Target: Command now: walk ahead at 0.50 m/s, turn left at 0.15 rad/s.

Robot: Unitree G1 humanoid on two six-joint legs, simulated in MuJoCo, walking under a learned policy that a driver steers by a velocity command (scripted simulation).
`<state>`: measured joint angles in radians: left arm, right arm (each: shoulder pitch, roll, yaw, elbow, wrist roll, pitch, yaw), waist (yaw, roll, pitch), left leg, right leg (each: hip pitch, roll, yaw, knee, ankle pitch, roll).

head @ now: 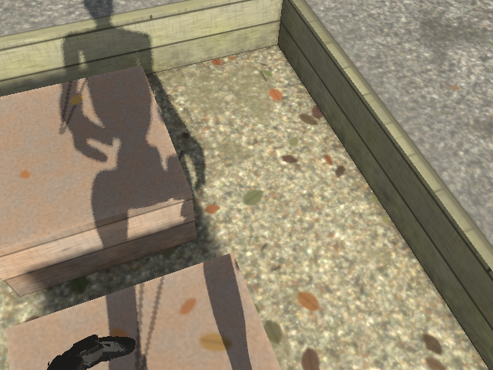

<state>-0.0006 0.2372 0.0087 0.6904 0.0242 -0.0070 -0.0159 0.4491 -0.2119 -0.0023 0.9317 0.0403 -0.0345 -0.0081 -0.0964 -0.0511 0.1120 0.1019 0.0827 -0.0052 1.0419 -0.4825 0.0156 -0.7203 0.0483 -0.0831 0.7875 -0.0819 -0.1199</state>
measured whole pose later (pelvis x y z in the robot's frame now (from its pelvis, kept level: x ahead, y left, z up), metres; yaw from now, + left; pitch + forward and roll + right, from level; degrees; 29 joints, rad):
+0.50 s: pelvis +0.29 -0.01 +0.06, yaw +13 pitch -2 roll +1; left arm 0.49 0.12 -0.04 1.04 0.02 -0.13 0.02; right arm 0.18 -0.22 -0.03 0.89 0.01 0.03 0.04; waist 0.04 0.03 -0.01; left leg -0.75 0.05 0.14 1.02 0.09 0.13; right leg 0.13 0.04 -0.26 0.20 -0.32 -0.07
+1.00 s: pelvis +0.54 +0.10 +0.04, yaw +31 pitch -2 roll +1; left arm 0.32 0.23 0.03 0.71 0.06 -0.08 0.00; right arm 0.32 -0.27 -0.07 0.82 0.00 -0.06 0.00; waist 0.04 -0.03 -0.01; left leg -0.32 -0.21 -0.03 1.04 -0.32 0.17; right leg -0.33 0.00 -0.07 0.84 -0.32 -0.01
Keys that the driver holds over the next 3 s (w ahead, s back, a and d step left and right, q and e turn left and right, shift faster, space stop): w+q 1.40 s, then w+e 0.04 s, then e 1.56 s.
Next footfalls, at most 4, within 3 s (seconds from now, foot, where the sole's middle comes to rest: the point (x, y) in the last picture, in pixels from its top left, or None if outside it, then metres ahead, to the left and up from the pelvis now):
0.66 left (190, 341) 0.46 0.10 -0.71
0.98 right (214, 289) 0.59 0.03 -0.71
1.42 left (42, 208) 0.88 0.52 -0.71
2.00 right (45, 169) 1.02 0.53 -0.71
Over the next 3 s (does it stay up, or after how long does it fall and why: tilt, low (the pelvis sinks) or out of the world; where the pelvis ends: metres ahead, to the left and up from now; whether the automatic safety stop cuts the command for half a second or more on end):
stays up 0.98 0.54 0.07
